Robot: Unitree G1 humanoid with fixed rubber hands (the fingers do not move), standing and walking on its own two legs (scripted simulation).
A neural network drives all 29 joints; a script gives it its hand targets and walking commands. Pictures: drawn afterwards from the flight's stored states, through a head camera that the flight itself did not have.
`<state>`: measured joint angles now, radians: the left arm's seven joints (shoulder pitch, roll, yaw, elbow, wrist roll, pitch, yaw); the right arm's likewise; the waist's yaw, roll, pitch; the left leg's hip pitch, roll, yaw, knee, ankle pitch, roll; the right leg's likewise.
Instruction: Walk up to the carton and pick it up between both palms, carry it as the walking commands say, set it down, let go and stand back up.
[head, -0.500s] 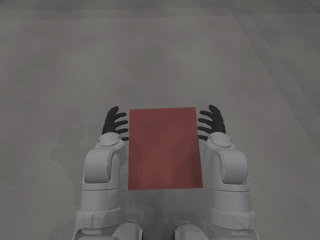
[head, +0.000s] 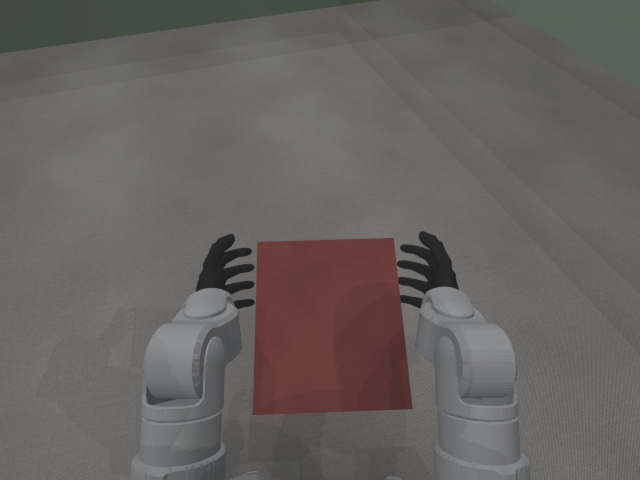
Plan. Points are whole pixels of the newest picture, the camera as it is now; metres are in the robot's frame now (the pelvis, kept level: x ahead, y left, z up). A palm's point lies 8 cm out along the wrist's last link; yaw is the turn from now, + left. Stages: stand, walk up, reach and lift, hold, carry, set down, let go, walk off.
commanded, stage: carry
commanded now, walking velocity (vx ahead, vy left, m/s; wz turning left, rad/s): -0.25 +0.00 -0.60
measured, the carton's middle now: (327, 330) +0.31 +0.02 +0.00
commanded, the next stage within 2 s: none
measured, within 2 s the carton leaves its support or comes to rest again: neither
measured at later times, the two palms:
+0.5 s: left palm out of the picture +0.12 +0.05 +0.10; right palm out of the picture +0.07 -0.20 +0.11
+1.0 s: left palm out of the picture -0.01 +0.02 +0.11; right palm out of the picture -0.09 -0.21 +0.13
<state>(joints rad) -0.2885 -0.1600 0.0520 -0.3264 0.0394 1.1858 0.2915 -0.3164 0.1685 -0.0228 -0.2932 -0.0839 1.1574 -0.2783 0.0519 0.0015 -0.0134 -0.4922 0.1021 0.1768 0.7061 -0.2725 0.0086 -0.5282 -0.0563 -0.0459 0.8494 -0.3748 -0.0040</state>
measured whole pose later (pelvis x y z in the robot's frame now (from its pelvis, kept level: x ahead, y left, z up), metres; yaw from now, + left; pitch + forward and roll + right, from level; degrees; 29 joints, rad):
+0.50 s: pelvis -0.19 -0.01 +0.01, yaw -17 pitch +2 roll +0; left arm -0.28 -0.16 0.06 -0.24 0.07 1.22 0.29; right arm -0.33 0.17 -0.04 -0.18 -0.09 1.20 -0.27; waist 0.03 -0.04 -0.04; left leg -0.40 0.11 0.15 0.63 -0.26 -0.01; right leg -0.65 -0.01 -0.04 1.08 -0.36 0.02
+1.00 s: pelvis -0.32 +0.00 +0.01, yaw -21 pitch +2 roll +0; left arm -0.26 -0.15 0.06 -0.19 0.09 1.21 0.29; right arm -0.33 0.17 -0.03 -0.14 -0.08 1.20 -0.26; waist 0.00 -0.04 -0.12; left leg -0.34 0.04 0.10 0.62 -0.31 0.01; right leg -0.46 -0.02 -0.11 0.52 -0.10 -0.03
